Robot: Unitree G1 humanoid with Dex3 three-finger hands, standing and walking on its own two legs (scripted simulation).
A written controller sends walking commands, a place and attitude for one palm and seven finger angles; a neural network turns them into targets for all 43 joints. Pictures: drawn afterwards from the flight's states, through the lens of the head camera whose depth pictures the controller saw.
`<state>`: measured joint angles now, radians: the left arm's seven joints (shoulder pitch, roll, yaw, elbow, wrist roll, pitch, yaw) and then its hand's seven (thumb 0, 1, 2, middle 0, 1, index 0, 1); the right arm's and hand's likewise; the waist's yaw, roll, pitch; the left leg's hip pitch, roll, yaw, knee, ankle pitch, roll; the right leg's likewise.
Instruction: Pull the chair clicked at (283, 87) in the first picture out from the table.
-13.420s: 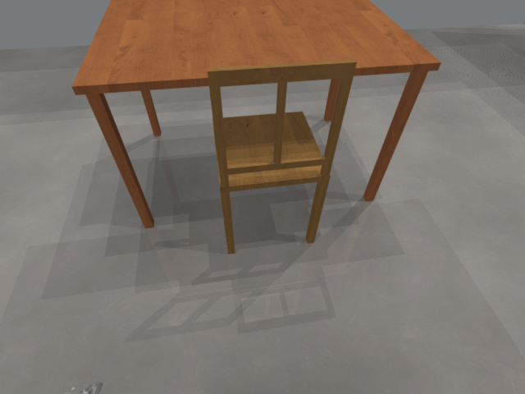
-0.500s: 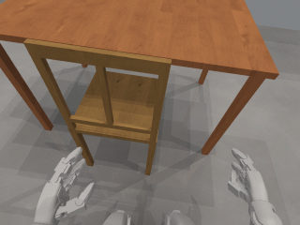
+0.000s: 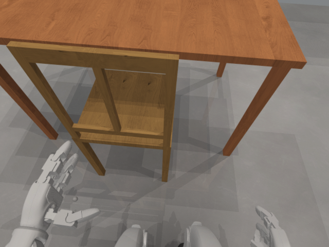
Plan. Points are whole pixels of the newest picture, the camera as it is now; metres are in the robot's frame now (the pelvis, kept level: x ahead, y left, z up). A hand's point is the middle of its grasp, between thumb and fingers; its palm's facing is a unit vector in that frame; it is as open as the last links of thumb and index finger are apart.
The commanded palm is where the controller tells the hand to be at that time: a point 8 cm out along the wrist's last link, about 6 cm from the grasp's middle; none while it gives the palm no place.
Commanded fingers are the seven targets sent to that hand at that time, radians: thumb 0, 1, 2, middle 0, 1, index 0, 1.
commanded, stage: raise the hand toward the chair's back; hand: left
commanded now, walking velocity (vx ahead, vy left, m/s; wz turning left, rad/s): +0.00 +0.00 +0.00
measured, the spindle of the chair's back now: (109, 103) +0.51 +0.19 -0.01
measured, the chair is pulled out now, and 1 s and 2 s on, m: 0.00 0.00 0.00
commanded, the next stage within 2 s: aim the fingers beside a spindle in 1.12 s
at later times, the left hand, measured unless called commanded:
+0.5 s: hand (58, 186) +0.24 +0.23 +0.05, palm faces -0.05 -1.00 -0.04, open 16.9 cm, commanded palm +0.22 +0.29 +0.05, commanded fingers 0.00 -0.50 0.30 -0.06 -0.08 -0.06 -0.08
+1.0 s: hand (58, 179) +0.25 +0.23 +0.05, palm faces -0.05 -1.00 -0.05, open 16.9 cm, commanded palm +0.23 +0.29 +0.06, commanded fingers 0.00 -0.50 0.30 -0.06 -0.08 -0.06 -0.08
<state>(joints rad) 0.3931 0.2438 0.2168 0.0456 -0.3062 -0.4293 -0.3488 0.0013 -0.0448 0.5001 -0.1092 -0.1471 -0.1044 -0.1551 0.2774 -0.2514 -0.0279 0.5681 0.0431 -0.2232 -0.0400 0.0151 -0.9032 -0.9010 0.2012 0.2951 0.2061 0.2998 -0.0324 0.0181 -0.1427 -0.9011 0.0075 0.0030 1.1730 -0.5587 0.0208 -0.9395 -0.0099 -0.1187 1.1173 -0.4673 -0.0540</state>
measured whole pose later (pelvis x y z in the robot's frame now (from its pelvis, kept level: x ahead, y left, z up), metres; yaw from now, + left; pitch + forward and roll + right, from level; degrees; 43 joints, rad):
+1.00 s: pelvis +0.01 +0.03 +0.01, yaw +0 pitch +16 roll -3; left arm 0.29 0.29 0.23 0.08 -0.29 -0.38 -0.34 -0.01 -0.50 0.30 -0.06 -0.08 -0.06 -0.08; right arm 0.26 -0.26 0.02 0.51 0.03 -0.20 -0.01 0.01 -0.90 -0.90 0.20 0.30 0.21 0.30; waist -0.03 0.02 -0.14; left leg -0.84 -0.01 0.01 1.12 -0.55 0.06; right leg -0.87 -0.02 -0.11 1.03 -0.44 -0.01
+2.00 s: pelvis +0.00 +0.01 -0.01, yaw +0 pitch +19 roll -2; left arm -0.02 0.27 0.20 0.33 -0.25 -0.43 -0.30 -0.01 -0.50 0.30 -0.06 -0.08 -0.06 -0.08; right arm 0.23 -0.26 0.03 0.55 0.03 -0.17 -0.02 0.01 -0.90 -0.90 0.20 0.30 0.21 0.30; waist -0.04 0.02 -0.15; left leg -0.98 -0.01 0.01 1.20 -0.56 0.04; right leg -1.01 -0.02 -0.11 1.14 -0.47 -0.04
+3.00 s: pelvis +0.00 +0.01 -0.02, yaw -1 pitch +23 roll -1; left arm -0.24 0.25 0.19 0.53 -0.19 -0.48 -0.21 -0.01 -0.50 0.30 -0.06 -0.08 -0.06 -0.08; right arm 0.24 -0.26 0.01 0.57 0.02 -0.07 0.01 0.01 -0.91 -0.90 0.20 0.29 0.21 0.30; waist -0.06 0.02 -0.16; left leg -1.08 0.00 0.02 1.26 -0.58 0.04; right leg -1.13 -0.02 -0.09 1.21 -0.49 -0.04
